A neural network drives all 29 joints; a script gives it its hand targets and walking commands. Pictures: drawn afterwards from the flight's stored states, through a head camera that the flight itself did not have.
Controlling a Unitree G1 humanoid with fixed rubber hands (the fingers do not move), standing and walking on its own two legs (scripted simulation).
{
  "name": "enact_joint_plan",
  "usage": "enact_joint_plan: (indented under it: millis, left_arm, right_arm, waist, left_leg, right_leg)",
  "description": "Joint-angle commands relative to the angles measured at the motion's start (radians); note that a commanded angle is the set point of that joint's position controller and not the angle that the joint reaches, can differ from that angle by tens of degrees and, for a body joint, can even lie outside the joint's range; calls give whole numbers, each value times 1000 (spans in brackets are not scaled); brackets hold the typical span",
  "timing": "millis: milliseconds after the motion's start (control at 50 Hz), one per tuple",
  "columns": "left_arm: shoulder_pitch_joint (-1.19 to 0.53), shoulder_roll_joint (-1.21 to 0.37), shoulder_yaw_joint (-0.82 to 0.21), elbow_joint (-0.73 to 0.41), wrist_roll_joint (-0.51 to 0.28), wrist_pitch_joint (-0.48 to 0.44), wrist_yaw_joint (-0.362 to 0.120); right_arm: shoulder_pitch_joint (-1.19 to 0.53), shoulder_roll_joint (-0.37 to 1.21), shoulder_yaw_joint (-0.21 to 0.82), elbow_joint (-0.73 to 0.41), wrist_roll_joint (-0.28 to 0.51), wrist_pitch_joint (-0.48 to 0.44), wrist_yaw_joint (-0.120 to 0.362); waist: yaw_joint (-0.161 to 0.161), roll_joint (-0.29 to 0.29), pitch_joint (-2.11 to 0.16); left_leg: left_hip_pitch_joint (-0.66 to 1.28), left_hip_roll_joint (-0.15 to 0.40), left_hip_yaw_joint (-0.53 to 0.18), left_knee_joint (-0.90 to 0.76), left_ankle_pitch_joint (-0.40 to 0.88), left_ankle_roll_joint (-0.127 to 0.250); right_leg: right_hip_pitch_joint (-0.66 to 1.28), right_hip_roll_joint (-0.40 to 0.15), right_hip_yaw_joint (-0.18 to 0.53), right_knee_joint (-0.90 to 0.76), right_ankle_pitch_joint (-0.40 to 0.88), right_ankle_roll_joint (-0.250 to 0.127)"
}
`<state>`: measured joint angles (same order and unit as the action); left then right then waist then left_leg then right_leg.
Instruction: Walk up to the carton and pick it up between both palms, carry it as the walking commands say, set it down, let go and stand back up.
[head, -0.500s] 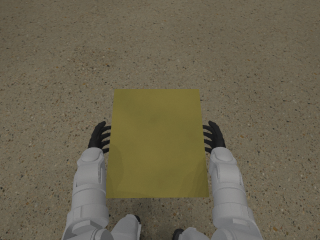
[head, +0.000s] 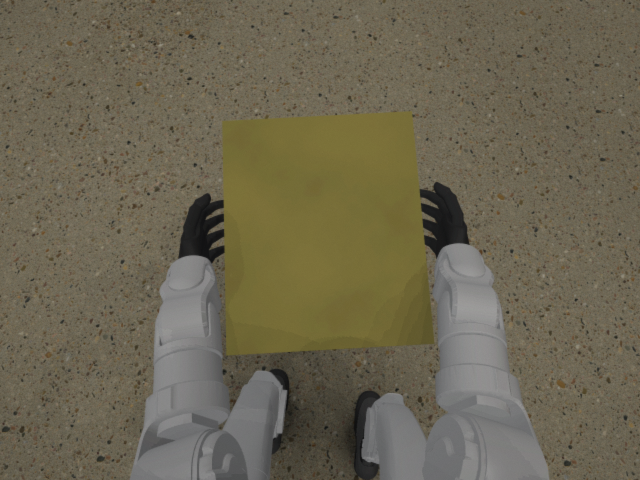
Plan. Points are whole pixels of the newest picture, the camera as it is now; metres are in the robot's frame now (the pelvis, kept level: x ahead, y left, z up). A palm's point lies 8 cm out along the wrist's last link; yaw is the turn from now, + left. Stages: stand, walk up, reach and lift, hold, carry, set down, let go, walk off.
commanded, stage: set down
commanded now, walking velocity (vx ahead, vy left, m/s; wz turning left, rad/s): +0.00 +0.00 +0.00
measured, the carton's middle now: (322, 244) +0.42 +0.05 -0.16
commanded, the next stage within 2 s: none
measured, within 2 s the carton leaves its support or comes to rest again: neither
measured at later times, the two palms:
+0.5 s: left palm (217, 255) +0.38 +0.20 -0.15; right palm (429, 241) +0.44 -0.11 -0.14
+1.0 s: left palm (225, 252) +0.40 +0.21 -0.23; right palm (410, 243) +0.46 -0.10 -0.23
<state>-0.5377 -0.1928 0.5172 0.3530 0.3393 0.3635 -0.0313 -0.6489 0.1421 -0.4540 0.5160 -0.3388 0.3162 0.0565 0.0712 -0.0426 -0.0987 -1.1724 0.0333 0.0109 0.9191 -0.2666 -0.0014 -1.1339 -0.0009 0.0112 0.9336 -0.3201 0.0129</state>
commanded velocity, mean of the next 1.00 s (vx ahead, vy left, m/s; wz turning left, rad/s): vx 0.00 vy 0.00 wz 0.00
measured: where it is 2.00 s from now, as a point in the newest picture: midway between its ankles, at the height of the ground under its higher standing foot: (318, 438)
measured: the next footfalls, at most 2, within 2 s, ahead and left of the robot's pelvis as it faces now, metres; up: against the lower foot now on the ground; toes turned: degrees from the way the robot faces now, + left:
none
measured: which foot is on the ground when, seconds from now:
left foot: down 0.00-1.00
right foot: down 0.00-1.00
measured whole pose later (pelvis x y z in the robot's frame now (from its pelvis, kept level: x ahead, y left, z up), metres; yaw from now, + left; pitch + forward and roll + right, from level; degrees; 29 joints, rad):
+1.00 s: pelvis -0.03 -0.01 -0.15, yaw -1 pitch +47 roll +0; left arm -0.90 -0.01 0.53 0.55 0.24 0.40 -0.01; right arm -1.00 0.02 -0.42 0.68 -0.25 0.35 -0.05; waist 0.09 -0.07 -0.21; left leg -1.93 0.05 -0.02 1.53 -0.41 -0.03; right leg -1.90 0.03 0.01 1.56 -0.48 0.00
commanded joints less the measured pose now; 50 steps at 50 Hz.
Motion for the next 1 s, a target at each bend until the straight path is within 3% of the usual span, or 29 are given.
enact_joint_plan:
  millis: [0,220,620,980]
  left_arm:
    - [-560,-827,-611,77,-155,-16,-277]
    - [-697,-823,-617,67,-188,0,-280]
    - [-866,-715,-592,127,-247,-9,-292]
    - [-1055,-661,-541,187,-284,-3,-267]
  right_arm:
    - [-479,878,536,106,137,-14,291]
    - [-589,894,537,133,159,7,295]
    - [-728,890,553,174,207,15,208]
    - [-922,821,519,223,244,16,163]
  waist:
    - [16,34,-751]
    - [26,21,-882]
    - [63,-26,-1029]
    - [77,-25,-1104]
  left_leg:
    - [527,-145,-25,-7,259,-12]
    - [381,-158,3,132,209,-15]
    - [33,-166,53,367,173,-17]
    - [-141,-164,77,531,110,-34]
  right_leg:
    - [135,162,-4,-38,121,-38]
    - [-11,177,-21,101,82,-37]
    - [-150,183,-26,317,109,2]
    - [-317,193,-54,496,31,3]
